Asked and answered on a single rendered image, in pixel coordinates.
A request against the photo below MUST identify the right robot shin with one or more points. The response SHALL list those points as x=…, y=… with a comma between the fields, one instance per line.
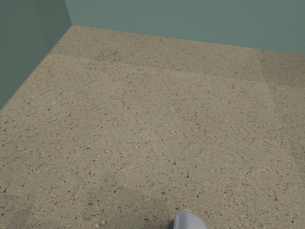
x=186, y=211

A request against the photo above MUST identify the robot right thigh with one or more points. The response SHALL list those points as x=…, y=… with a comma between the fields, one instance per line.
x=187, y=220

